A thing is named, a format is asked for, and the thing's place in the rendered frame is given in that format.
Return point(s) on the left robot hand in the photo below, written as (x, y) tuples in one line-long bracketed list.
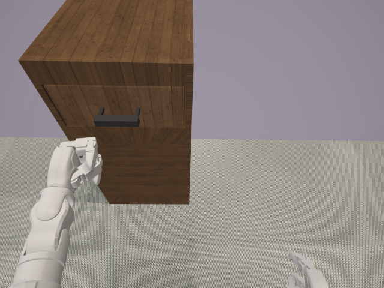
[(69, 171)]

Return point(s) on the left robot forearm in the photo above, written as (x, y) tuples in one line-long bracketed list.
[(45, 251)]

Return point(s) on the cabinet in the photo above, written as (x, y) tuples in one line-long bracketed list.
[(124, 43)]

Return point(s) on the right robot hand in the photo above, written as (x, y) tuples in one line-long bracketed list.
[(313, 277)]

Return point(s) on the drawer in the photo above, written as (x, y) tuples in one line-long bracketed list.
[(160, 106)]

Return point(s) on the handle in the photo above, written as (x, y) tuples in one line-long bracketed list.
[(101, 120)]

